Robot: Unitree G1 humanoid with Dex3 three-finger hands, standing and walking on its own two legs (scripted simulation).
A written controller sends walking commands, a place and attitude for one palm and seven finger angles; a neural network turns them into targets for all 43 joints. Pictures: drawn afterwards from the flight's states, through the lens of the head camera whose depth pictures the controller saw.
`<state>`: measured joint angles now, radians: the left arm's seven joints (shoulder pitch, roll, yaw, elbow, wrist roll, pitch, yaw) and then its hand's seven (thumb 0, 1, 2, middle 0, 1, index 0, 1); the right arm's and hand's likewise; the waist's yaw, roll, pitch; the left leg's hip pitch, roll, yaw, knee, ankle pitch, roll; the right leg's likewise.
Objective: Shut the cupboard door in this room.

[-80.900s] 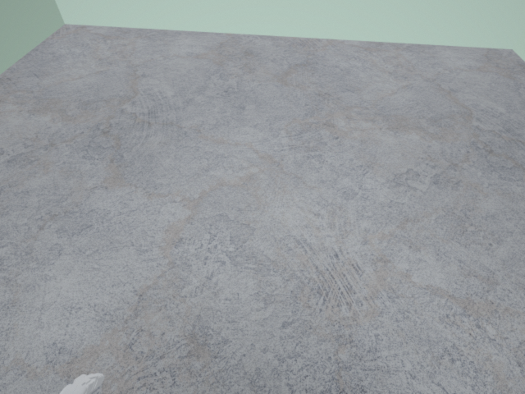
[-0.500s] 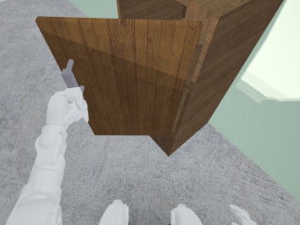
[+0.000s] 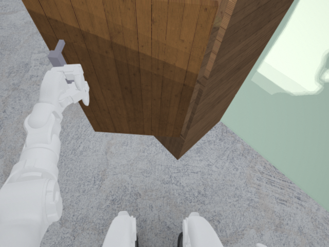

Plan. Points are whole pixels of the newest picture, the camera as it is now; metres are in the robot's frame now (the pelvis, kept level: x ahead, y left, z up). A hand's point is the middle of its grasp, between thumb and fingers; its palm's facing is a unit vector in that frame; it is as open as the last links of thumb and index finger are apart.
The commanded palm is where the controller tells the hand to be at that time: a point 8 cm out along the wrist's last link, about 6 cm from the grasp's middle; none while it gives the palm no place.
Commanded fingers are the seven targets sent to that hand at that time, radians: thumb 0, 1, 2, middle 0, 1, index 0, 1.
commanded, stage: push the door shut along its arc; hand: left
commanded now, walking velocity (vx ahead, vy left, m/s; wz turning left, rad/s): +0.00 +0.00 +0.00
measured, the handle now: (67, 67) +0.54 +0.23 +0.07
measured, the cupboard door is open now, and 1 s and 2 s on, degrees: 44 31 18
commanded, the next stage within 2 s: pull the fist back off the door in 1.24 s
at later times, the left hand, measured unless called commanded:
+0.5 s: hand (103, 69) +0.53 +0.14 +0.07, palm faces -0.28 -0.96 -0.03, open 3.1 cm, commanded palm +0.53 +0.19 +0.07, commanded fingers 0.00 0.90 0.90 -1.30 -1.50 -1.30 -1.50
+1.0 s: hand (111, 58) +0.56 +0.12 +0.08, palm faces -0.36 -0.93 -0.04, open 3.3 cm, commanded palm +0.58 +0.14 +0.07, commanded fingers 0.00 0.90 0.90 -1.30 -1.50 -1.30 -1.50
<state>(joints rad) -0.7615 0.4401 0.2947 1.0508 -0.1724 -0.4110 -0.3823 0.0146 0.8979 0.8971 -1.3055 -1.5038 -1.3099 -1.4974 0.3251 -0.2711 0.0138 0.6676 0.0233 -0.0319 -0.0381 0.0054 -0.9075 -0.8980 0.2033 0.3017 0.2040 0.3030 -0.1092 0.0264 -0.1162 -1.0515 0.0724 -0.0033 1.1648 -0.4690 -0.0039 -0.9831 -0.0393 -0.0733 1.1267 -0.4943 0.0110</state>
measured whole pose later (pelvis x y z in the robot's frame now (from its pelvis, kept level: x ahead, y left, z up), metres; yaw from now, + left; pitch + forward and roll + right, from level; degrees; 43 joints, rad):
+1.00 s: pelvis -0.01 +0.00 -0.03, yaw -2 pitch +28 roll -5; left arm -1.27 0.65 0.25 1.29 -0.06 -0.24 -0.50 0.03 0.94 0.96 -1.30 -1.50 -1.30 -1.50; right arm 0.35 -0.27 0.05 0.68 -0.01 -0.08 -0.04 0.00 -0.91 -0.90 0.20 0.30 0.20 0.30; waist -0.25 0.04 -0.10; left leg -1.30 0.10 -0.03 1.29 -0.49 0.00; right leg -1.22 -0.01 -0.09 1.22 -0.50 0.01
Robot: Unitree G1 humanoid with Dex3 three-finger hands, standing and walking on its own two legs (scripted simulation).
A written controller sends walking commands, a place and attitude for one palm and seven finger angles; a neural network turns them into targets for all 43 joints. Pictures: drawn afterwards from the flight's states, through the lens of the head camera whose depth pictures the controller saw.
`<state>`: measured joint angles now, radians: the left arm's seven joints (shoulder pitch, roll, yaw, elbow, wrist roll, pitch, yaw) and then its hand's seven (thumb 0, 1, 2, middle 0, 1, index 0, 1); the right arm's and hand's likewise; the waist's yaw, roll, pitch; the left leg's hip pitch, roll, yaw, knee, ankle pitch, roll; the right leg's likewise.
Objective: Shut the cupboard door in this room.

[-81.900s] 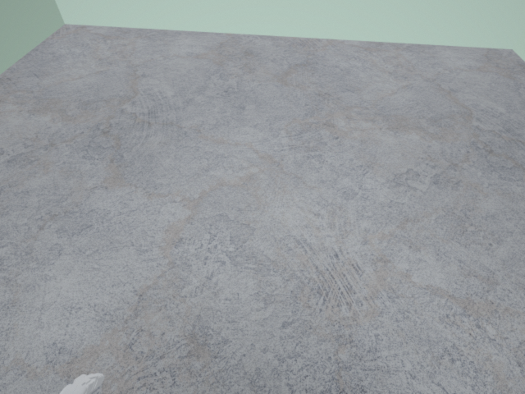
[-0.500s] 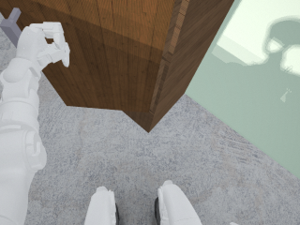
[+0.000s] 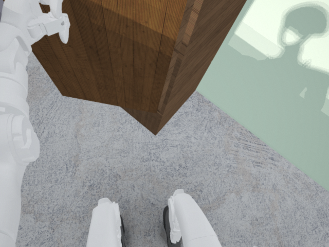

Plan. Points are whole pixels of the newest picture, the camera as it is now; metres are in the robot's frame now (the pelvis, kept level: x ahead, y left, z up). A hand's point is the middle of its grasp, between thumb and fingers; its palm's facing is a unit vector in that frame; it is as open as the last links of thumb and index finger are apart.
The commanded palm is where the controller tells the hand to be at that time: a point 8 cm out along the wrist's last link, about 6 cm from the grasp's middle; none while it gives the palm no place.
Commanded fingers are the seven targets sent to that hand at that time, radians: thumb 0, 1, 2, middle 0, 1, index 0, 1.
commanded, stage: push the door shut along its arc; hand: left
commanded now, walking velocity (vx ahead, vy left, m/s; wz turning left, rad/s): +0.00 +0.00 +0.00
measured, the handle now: (7, 7) +0.62 +0.24 +0.10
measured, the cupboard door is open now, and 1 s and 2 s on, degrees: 31 18 18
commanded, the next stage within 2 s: pull the fist back off the door in 0.24 s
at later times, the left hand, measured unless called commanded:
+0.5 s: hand (73, 1) +0.62 +0.12 +0.10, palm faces +0.05 -1.00 +0.07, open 3.3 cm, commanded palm +0.60 +0.12 +0.10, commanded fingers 0.00 0.90 0.90 -1.30 -1.50 -1.30 -1.50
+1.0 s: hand (83, 33) +0.55 +0.10 +0.10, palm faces +0.08 -1.00 -0.02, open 3.1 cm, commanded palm +0.51 +0.14 +0.10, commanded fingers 0.00 0.90 0.90 -1.30 -1.50 -1.30 -1.50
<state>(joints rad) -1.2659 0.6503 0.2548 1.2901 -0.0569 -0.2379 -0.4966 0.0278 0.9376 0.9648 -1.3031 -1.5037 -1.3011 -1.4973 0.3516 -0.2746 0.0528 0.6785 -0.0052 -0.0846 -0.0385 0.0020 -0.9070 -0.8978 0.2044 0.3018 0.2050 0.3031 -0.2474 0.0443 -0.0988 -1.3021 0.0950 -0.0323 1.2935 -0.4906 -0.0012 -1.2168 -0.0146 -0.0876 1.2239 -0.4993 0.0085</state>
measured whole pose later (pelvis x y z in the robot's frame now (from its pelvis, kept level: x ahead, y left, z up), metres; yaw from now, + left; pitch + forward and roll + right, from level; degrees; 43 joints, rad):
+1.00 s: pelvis +0.03 -0.01 +0.04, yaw +1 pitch +24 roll -1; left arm -0.89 0.29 0.31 1.10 -0.03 -0.45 0.04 0.01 0.90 0.90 -1.30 -1.50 -1.30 -1.50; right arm 0.42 -0.26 -0.03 0.65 -0.06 0.02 0.07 0.00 -0.91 -0.90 0.20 0.30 0.20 0.30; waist -0.18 0.05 -0.14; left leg -1.04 0.09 0.01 1.09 -0.47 -0.03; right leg -0.99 -0.02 -0.06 1.08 -0.50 0.00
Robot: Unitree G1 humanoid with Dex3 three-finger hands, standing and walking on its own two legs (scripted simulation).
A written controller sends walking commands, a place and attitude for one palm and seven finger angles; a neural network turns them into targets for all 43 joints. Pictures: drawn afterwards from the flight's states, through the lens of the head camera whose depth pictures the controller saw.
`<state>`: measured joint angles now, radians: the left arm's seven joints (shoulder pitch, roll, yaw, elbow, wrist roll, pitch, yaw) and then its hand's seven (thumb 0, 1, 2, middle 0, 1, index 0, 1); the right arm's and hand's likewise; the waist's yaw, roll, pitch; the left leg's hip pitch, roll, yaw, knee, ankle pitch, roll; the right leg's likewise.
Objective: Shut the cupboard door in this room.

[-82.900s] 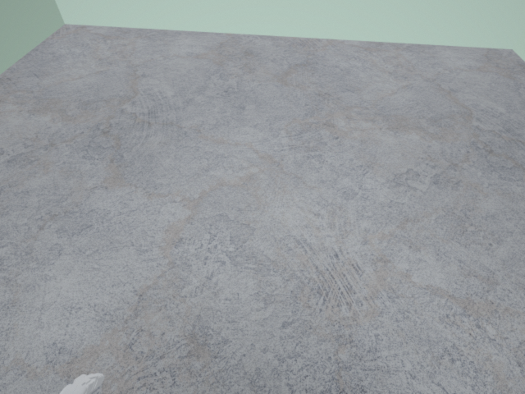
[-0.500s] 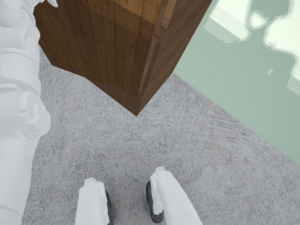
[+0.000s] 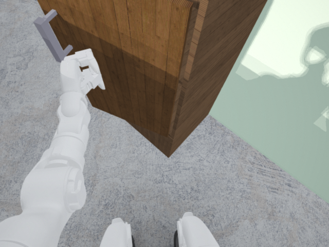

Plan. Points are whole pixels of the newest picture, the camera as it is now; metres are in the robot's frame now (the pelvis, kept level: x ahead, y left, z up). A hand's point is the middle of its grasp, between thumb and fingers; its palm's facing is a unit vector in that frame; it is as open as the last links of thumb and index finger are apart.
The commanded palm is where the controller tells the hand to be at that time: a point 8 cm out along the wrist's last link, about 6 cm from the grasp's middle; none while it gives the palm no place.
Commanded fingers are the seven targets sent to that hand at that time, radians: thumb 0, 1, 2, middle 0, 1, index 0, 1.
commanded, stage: pull the fist back off the door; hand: left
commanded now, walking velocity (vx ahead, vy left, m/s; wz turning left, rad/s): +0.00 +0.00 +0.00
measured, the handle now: (56, 37) +0.65 +0.22 +0.06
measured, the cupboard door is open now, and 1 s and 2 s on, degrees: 18 18 18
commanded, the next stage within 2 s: draw the hand back to the body in 0.22 s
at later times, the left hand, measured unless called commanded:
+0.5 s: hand (91, 88) +0.46 +0.12 +0.09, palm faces +0.05 -1.00 -0.03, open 3.1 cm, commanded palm +0.40 +0.18 +0.09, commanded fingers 0.00 0.90 0.90 -1.30 -1.50 -1.30 -1.50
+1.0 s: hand (25, 141) +0.32 +0.19 +0.15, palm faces +0.14 -0.97 -0.21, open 3.1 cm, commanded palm +0.28 +0.24 +0.17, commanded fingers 0.00 0.90 0.90 -0.92 -1.08 -0.92 -1.08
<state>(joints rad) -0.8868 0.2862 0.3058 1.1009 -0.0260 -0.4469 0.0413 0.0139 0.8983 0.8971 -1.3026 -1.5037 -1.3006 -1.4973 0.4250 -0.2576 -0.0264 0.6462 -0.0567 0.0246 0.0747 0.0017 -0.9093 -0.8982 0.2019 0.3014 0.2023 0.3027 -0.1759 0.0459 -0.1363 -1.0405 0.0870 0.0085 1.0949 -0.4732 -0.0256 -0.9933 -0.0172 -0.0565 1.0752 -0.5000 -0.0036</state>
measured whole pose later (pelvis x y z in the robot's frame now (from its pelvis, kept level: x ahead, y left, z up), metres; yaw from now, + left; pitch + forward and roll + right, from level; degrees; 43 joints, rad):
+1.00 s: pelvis +0.01 +0.01 +0.07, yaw +1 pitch +3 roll +0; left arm -0.03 0.26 0.09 0.20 -0.08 -0.15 0.04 0.01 0.90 0.90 -1.16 -1.34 -1.16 -1.34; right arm 0.21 -0.24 0.01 0.56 0.05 0.02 -0.09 0.01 -0.91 -0.90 0.20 0.30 0.20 0.30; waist -0.02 0.04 -0.06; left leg -0.38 0.04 0.05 0.65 -0.32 -0.01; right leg -0.35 -0.04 -0.04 0.65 -0.35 0.02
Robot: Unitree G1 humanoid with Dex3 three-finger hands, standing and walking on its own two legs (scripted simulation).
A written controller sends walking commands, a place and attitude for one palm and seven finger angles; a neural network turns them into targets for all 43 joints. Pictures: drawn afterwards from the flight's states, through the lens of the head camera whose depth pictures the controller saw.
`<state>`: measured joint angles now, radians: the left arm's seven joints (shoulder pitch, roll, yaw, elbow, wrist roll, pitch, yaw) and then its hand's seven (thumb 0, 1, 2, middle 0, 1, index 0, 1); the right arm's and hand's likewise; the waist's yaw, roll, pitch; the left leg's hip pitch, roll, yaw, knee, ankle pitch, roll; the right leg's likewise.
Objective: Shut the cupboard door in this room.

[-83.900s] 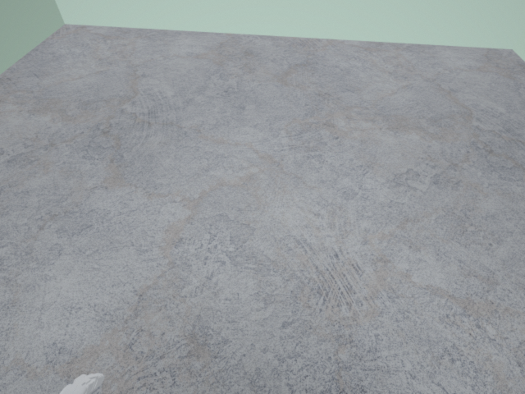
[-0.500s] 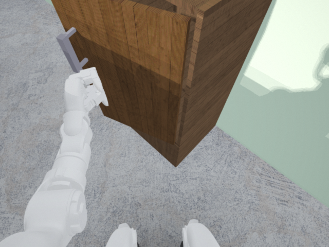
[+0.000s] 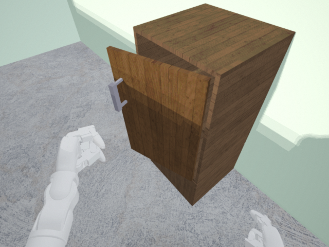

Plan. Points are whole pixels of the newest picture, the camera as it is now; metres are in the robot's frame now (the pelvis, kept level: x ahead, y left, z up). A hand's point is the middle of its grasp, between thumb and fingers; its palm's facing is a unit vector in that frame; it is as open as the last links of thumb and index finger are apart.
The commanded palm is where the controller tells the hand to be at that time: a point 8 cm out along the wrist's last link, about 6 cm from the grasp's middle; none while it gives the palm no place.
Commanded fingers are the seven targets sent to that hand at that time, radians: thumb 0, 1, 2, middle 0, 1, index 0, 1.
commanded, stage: draw the hand back to the body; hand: left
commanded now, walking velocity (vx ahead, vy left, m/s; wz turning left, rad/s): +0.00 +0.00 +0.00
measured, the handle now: (119, 94) +0.65 +0.21 -0.01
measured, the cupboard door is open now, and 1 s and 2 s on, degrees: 18 18 18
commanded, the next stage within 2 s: step back with the hand held close in 0.92 s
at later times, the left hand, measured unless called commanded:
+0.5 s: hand (28, 169) +0.22 +0.26 +0.16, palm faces +0.45 -0.80 -0.40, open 5.8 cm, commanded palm +0.16 +0.29 +0.19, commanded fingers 0.00 0.90 0.90 -0.23 -0.33 -0.23 -0.33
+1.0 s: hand (23, 172) +0.21 +0.25 +0.18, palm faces +0.47 -0.78 -0.41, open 7.4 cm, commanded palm +0.16 +0.29 +0.19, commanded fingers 0.00 0.90 0.90 -0.20 -0.30 -0.20 -0.30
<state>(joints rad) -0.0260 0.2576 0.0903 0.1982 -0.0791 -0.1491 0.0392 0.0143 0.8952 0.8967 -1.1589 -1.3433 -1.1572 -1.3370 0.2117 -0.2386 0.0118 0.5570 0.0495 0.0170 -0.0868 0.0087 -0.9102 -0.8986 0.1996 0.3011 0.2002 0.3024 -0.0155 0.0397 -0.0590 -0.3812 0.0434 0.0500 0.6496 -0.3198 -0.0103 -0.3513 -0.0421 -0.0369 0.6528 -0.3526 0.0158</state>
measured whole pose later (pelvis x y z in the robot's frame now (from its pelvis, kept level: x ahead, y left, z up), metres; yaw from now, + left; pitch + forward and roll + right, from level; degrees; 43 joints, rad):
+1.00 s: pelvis +0.02 -0.01 +0.02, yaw +1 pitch -4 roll +0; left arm 0.46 0.34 0.34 -0.36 -0.06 -0.08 0.11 0.01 0.89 0.90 -0.22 -0.31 -0.22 -0.30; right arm 0.20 -0.22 0.01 0.64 0.01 -0.12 -0.10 0.01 -0.91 -0.90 0.20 0.30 0.20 0.30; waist 0.05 0.07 0.00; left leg -0.10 0.05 0.04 0.41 -0.25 -0.03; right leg -0.07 -0.02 -0.06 0.42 -0.29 0.00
